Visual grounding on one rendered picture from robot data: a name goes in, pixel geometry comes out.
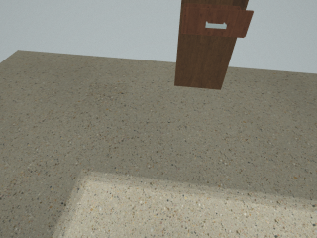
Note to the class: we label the drawer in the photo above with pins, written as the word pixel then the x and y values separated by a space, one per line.
pixel 195 16

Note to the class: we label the handle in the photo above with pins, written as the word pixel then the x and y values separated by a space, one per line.
pixel 215 26

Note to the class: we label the cabinet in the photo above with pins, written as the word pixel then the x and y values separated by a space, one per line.
pixel 202 60

